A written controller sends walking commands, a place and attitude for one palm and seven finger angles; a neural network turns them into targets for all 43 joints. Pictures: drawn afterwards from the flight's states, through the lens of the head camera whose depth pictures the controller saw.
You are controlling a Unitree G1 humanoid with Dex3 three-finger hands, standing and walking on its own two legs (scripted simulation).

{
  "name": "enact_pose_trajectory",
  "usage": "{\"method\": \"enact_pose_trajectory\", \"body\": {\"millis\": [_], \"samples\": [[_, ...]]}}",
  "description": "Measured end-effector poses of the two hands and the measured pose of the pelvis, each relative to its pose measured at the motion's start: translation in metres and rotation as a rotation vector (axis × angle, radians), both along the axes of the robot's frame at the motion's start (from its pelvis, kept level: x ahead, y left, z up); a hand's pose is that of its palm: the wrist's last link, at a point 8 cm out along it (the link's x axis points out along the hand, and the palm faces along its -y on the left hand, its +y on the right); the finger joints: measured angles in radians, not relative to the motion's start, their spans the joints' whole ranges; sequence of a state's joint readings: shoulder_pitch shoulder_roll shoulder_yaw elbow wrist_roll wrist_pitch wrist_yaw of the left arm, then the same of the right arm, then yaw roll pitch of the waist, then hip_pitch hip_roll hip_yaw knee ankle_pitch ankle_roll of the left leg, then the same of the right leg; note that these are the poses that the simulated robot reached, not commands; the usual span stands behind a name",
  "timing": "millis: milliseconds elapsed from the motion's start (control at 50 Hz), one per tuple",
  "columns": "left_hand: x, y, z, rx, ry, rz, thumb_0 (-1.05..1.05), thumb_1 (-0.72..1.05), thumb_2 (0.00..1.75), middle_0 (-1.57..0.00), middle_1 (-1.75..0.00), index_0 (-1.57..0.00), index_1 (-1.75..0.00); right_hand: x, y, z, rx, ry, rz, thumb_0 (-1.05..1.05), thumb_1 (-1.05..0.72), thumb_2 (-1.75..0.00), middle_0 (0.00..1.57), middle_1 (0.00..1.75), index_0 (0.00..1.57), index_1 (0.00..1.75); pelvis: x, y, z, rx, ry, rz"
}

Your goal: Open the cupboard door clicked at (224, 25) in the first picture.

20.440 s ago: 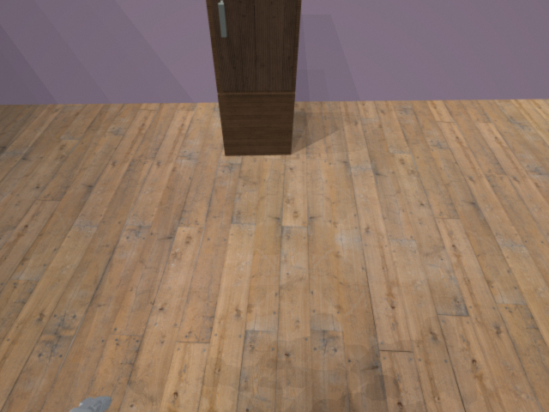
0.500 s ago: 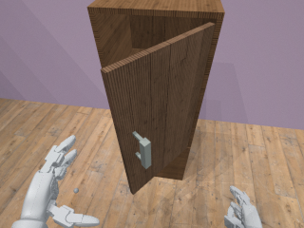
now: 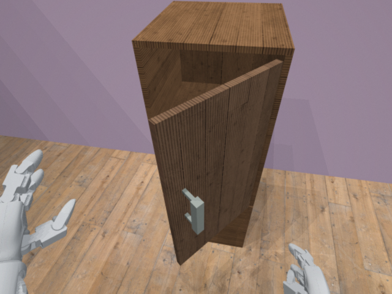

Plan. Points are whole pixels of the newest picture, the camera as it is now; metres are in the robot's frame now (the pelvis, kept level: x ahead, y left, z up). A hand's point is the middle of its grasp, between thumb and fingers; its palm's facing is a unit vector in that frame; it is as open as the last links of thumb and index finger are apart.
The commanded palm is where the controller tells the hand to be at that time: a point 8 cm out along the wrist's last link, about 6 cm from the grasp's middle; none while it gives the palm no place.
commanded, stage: draw the hand back to the body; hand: left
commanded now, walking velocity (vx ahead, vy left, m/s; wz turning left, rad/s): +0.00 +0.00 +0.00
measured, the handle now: (192, 210) +0.32 +0.05 -0.02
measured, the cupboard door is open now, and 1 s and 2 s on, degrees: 51 51 51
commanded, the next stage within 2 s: step back with the hand held close in 0.46 s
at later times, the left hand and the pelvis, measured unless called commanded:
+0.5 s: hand (45, 214) +0.18 +0.25 +0.16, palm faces +0.46 -0.80 -0.38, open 7.4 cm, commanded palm +0.13 +0.29 +0.18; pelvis -0.01 -0.01 +0.01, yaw +0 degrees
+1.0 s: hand (30, 233) +0.15 +0.27 +0.15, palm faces +0.36 -0.80 -0.48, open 7.4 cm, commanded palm +0.09 +0.31 +0.18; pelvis -0.05 +0.01 +0.00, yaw -1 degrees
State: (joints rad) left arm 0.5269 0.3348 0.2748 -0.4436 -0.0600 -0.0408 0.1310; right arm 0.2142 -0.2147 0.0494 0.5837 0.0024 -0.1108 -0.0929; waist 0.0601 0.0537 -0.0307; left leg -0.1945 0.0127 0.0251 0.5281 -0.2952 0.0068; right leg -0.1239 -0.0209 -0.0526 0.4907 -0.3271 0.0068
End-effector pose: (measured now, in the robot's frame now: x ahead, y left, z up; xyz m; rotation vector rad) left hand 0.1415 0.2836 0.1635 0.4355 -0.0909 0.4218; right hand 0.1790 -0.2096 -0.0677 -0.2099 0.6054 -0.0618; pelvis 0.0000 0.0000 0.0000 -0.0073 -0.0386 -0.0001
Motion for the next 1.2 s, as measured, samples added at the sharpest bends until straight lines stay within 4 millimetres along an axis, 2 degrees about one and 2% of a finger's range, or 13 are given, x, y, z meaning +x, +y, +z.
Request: {"method": "enact_pose_trajectory", "body": {"millis": [140, 280, 600, 720, 920, 1040, 1200], "samples": [[0.000, 0.014, 0.021, 0.038, -0.073, 0.045, 0.01, 0.70, 0.81, -0.20, -0.30, -0.20, -0.30, 0.001, -0.007, 0.003, -0.012, 0.011, -0.005, 0.01, -0.90, -0.90, 0.20, 0.30, 0.21, 0.30, -0.002, -0.002, 0.004, 0.001, -0.017, -0.004], [0.000, 0.009, 0.013, -0.001, -0.049, 0.038, 0.01, 0.84, 0.87, -0.21, -0.30, -0.20, -0.30, -0.005, -0.013, 0.002, -0.015, 0.030, -0.015, 0.01, -0.90, -0.90, 0.20, 0.30, 0.21, 0.30, -0.004, -0.003, 0.006, 0.003, -0.024, -0.007], [-0.007, 0.004, 0.015, 0.006, -0.052, 0.036, 0.01, 0.89, 0.89, -0.21, -0.30, -0.21, -0.30, -0.015, -0.018, 0.000, -0.006, 0.041, -0.027, 0.01, -0.90, -0.90, 0.20, 0.30, 0.21, 0.30, -0.010, -0.010, 0.008, 0.001, -0.043, -0.009], [-0.004, 0.011, 0.020, 0.066, -0.056, 0.020, 0.01, 0.89, 0.90, -0.21, -0.30, -0.21, -0.30, -0.021, -0.024, 0.001, -0.023, 0.078, -0.049, 0.01, -0.90, -0.90, 0.20, 0.30, 0.21, 0.30, -0.017, -0.008, 0.008, -0.013, -0.002, 0.001], [-0.016, 0.014, 0.008, 0.097, 0.033, -0.064, 0.01, 0.89, 0.90, -0.21, -0.30, -0.21, -0.30, -0.051, -0.033, 0.003, -0.064, 0.138, -0.142, 0.01, -0.90, -0.90, 0.20, 0.30, 0.21, 0.30, -0.039, 0.004, 0.006, -0.012, 0.033, -0.017], [-0.034, 0.024, 0.012, 0.116, -0.016, -0.073, 0.01, 0.89, 0.89, -0.22, -0.30, -0.21, -0.30, -0.075, -0.026, 0.005, -0.078, 0.141, -0.152, 0.01, -0.90, -0.90, 0.20, 0.30, 0.20, 0.30, -0.059, 0.011, 0.003, -0.018, 0.031, -0.019], [-0.069, 0.034, 0.015, 0.159, -0.085, -0.059, 0.01, 0.89, 0.90, -0.22, -0.30, -0.21, -0.30, -0.105, -0.009, 0.000, -0.074, 0.111, -0.114, 0.01, -0.90, -0.90, 0.20, 0.30, 0.21, 0.30, -0.089, 0.018, -0.005, -0.027, 0.024, 0.005]]}}
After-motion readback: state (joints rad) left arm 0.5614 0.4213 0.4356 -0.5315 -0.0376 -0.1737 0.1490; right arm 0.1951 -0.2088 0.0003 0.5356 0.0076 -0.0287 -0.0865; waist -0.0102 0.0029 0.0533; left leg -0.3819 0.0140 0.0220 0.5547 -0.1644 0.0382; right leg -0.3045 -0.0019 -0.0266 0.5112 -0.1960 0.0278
